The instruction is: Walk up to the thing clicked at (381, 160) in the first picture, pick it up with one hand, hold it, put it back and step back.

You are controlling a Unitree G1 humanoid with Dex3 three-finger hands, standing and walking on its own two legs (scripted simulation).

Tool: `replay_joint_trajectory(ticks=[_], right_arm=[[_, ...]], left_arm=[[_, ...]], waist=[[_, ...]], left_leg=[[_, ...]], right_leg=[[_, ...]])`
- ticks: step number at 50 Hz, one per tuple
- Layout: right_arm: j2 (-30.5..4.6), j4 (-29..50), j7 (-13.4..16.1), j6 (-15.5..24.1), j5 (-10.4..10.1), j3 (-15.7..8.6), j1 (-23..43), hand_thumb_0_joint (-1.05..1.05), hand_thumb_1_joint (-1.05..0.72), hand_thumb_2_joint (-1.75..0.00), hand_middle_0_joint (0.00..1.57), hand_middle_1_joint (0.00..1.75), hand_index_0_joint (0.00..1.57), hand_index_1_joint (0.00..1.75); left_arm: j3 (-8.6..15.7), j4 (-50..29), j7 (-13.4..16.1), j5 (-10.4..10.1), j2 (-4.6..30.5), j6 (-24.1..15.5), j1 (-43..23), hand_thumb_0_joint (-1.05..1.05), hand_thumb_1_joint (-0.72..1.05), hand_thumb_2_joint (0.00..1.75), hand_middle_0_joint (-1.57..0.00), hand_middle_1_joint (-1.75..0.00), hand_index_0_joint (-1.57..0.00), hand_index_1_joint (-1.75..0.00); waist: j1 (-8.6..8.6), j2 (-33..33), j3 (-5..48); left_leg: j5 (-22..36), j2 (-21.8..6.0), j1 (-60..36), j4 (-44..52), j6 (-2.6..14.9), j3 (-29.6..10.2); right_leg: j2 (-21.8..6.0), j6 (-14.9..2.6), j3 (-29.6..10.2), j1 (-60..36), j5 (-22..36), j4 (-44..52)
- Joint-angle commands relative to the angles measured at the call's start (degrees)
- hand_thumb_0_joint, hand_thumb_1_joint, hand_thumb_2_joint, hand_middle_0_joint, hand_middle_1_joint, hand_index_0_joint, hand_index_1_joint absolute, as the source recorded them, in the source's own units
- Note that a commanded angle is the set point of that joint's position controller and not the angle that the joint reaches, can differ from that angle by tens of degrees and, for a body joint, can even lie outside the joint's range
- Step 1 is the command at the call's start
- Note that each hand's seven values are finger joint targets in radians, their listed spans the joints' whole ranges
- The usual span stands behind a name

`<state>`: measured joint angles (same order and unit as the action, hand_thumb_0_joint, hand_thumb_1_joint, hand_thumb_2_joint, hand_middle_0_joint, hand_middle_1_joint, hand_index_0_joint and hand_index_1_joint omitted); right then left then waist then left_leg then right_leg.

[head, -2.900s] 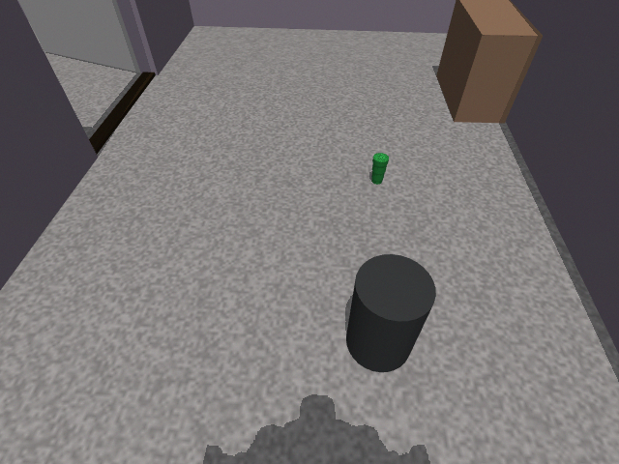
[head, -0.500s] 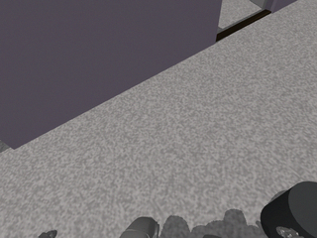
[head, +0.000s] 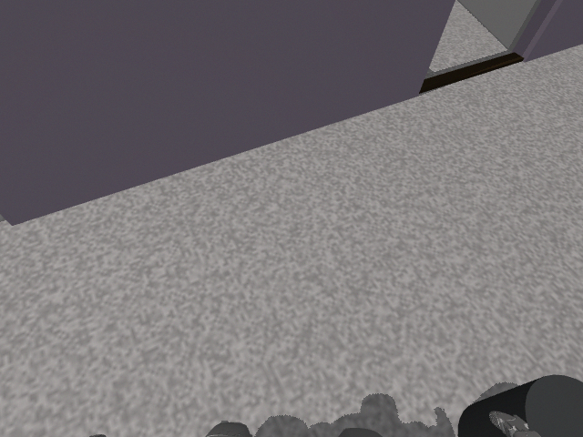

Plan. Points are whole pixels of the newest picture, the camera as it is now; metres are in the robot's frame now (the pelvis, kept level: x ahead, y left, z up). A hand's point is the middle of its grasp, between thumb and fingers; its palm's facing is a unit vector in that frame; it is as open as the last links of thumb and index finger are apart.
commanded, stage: walk up
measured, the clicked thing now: out of the picture +0.57 -1.43 -0.68
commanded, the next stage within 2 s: stand in 0.58 s
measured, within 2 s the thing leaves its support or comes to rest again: neither
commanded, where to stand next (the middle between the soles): +0.05 -0.02 m, yaw -1 degrees
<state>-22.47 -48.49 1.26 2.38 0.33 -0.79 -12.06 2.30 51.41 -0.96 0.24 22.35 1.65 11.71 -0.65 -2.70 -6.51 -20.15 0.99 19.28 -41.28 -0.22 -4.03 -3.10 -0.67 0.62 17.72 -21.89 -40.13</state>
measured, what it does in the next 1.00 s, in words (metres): stands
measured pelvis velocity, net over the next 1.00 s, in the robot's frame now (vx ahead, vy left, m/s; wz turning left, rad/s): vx -0.01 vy -0.02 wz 0.02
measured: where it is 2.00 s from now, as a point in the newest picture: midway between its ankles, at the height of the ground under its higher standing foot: outside the picture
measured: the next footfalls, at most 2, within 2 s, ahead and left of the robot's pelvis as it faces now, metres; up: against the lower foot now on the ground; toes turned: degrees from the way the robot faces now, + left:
none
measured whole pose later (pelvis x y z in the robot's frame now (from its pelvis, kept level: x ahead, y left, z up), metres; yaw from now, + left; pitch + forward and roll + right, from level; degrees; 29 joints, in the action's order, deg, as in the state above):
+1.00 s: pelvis -0.01 -0.02 +0.03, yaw +1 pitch -3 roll +0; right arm -19.9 -64.7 -0.7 0.3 0.4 0.1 -4.1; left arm 0.2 65.8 -1.0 0.4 21.1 -0.5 5.4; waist -0.8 0.4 -3.7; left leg -9.2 -0.4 8.6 -20.9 -1.9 -5.0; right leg -2.3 1.4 2.3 7.4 -10.3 -20.9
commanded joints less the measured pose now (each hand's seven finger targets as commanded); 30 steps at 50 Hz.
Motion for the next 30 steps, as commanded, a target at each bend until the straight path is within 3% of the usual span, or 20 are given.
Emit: replay_joint_trajectory(ticks=[1, 2, 3, 4, 5, 6, 7, 8, 9, 11, 12, 18, 20, 28, 30], right_arm=[[-11.04, 3.29, 1.28, 0.39, -1.62, -3.08, 2.16, 0.0, -0.9, -0.9, 0.2, 0.3, 0.2, 0.3], [-10.06, 2.61, 1.3, 0.12, -1.58, -2.95, 2.66, 0.0, -0.9, -0.9, 0.2, 0.3, 0.2, 0.3], [-10.26, 0.44, 1.39, -0.1, -1.25, -3.24, 0.1, 0.0, -0.9, -0.9, 0.2, 0.3, 0.2, 0.3], [-10.66, -1.32, 1.17, 0.1, -0.82, -3.31, -1.45, 0.0, -0.9, -0.9, 0.2, 0.3, 0.2, 0.3], [-11.6, -1.92, 0.86, 0.42, -0.45, -3.46, -0.96, 0.0, -0.9, -0.9, 0.2, 0.3, 0.2, 0.3], [-12.65, -2.15, 0.6, 0.76, -0.26, -3.48, 0.97, 0.0, -0.9, -0.9, 0.2, 0.3, 0.2, 0.3], [-13.39, -2.1, 0.37, 0.96, -0.15, -3.37, 3.68, 0.0, -0.9, -0.9, 0.2, 0.3, 0.2, 0.3], [-13.45, -2.28, 0.22, 1.04, -0.21, -3.11, 4.58, 0.0, -0.9, -0.9, 0.2, 0.3, 0.2, 0.3], [-12.98, -2.73, 0.17, 1.06, -0.23, -2.78, 5.16, 0.0, -0.9, -0.9, 0.2, 0.3, 0.2, 0.3], [-11.4, -4.23, 0.04, 0.99, -0.23, -2.04, 4.26, 0.0, -0.9, -0.9, 0.2, 0.3, 0.2, 0.3], [-11.21, -5.13, -0.01, 0.98, -0.21, -1.88, 3.86, 0.0, -0.9, -0.9, 0.2, 0.3, 0.2, 0.3], [-11.81, -7.72, -0.2, 1.14, 0.2, -1.31, 6.37, 0.0, -0.9, -0.9, 0.2, 0.3, 0.2, 0.3], [-11.89, -8.36, -0.17, 1.28, 0.24, -1.22, 6.84, 0.0, -0.9, -0.9, 0.2, 0.3, 0.2, 0.3], [-11.37, -10.47, -0.16, 0.97, 0.44, -1.12, 8.08, 0.0, -0.9, -0.9, 0.2, 0.3, 0.2, 0.3], [-10.27, -10.99, -0.63, 0.35, 0.38, -1.37, 9.5, 0.0, -0.9, -0.9, 0.2, 0.3, 0.2, 0.3]], left_arm=[[3.85, -1.56, 1.35, 0.99, 14.25, -2.71, 2.85, 0.0, 0.9, 0.9, -0.2, -0.3, -0.2, -0.3], [3.75, -2.01, 1.18, 0.64, 15.81, -2.75, 0.16, 0.0, 0.9, 0.9, -0.2, -0.3, -0.2, -0.3], [3.47, -2.96, 0.71, 0.74, 16.03, -2.72, -4.89, 0.0, 0.9, 0.9, -0.2, -0.3, -0.2, -0.3], [2.9, -3.37, 0.4, 0.66, 13.98, -2.55, -7.36, 0.0, 0.9, 0.9, -0.2, -0.3, -0.2, -0.3], [2.26, -3.09, 0.29, 0.59, 12.39, -2.28, -7.5, 0.0, 0.9, 0.9, -0.2, -0.3, -0.2, -0.3], [2.05, -2.9, 0.32, 0.43, 11.55, -2.17, -7.3, 0.0, 0.9, 0.9, -0.2, -0.3, -0.2, -0.3], [1.96, -1.85, 0.26, 0.42, 11.17, -2.04, -6.42, 0.0, 0.9, 0.9, -0.2, -0.3, -0.2, -0.3], [2.16, -0.56, 0.24, 0.53, 11.3, -2.11, -5.22, 0.0, 0.9, 0.9, -0.2, -0.3, -0.2, -0.3], [2.3, 0.25, 0.28, 0.6, 11.68, -2.37, -4.82, 0.0, 0.9, 0.9, -0.2, -0.3, -0.2, -0.3], [2.29, 0.29, 0.22, 0.47, 12.31, -2.84, -7.44, 0.0, 0.9, 0.9, -0.2, -0.3, -0.2, -0.3], [2.23, 0.33, 0.22, 0.24, 11.98, -2.8, -8.3, 0.0, 0.9, 0.9, -0.2, -0.3, -0.2, -0.3], [1.89, 2.78, 0.04, -0.23, 11.07, -2.13, -9.36, 0.0, 0.9, 0.9, -0.2, -0.3, -0.2, -0.3], [1.87, 3.61, -0.04, -0.2, 11.0, -2.02, -9.14, 0.0, 0.9, 0.9, -0.2, -0.3, -0.2, -0.3], [1.77, 6.11, -0.2, -0.3, 10.22, -1.83, -9.83, 0.0, 0.9, 0.9, -0.2, -0.3, -0.2, -0.3], [1.01, 8.06, 0.19, -0.08, 10.79, -2.85, -8.95, 0.0, 0.9, 0.9, -0.2, -0.3, -0.2, -0.3]], waist=[[-1.5, 2.33, 12.31], [-0.84, -1.69, 10.72], [1.62, -5.47, 8.86], [3.06, -4.89, 7.29], [3.16, -3.03, 6.42], [2.06, -0.94, 6.0], [0.46, 0.03, 5.24], [-0.62, -0.59, 5.71], [-0.95, -1.84, 6.02], [0.59, -3.14, 6.71], [0.79, -1.85, 7.14], [-0.48, 2.46, 6.71], [-0.73, 3.08, 7.65], [-0.58, 5.56, 6.93], [-0.56, 6.81, 7.97]], left_leg=[[22.07, -4.38, 0.93, -0.34, 3.97, -4.73], [9.02, 0.11, 0.59, -1.87, 2.33, -1.05], [-3.08, 0.31, -4.13, -1.91, 1.7, 0.54], [-4.55, -0.23, -8.09, 2.32, 1.78, -0.53], [0.41, -1.29, -8.28, 8.14, 2.45, -3.31], [6.63, -4.05, -6.7, 11.3, 3.84, -7.48], [7.79, -6.48, -3.94, 12.2, 5.52, -11.22], [6.27, -7.6, -1.76, 12.31, 5.92, -12.07], [7.96, -6.71, -0.27, 11.28, 5.27, -10.24], [11.06, -2.74, -2.09, 10.07, 3.04, -4.91], [11.6, -2.39, -3.67, 10.89, 2.34, -4.56], [10.48, -5.12, -2.34, 17.41, 2.81, -8.18], [11.71, -5.67, -2.46, 18.51, 2.85, -8.42], [6.99, -5.63, -1.76, 22.67, 2.02, -8.6], [12.92, -6.2, -5.37, 21.95, 1.05, -7.25]], right_leg=[[-6.96, -5.05, -7.76, -11.73, 22.87, 11.84], [-11.85, -9.12, -13.46, -6.64, 19.15, 13.9], [-14.98, -11.21, -15.29, -0.32, 15.62, 14.62], [-13.89, -9.81, -13.23, 3.63, 13.37, 14.33], [-10.44, -6.65, -9.29, 4.16, 10.35, 13.37], [-6.49, -4.06, -5.59, 3.08, 8.5, 10.96], [-3.68, -2.53, -3.56, 1.73, 5.94, 9.63], [-3.13, -2.45, -3.32, -1.4, 3.1, 10.35], [-3.99, -2.93, -4.48, -4.04, 3.21, 12.82], [-6.78, -4.25, -6.96, -4.98, 6.27, 15.91], [-7.3, -4.45, -6.8, -4.54, 6.92, 15.83], [-4.75, -2.15, -3.02, -8.0, 3.47, 16.51], [-4.43, -1.96, -2.28, -9.9, 5.26, 16.55], [-4.15, -1.35, -1.5, -11.66, 3.31, 19.68], [-4.9, -1.02, -3.52, -11.97, 7.16, 21.44]])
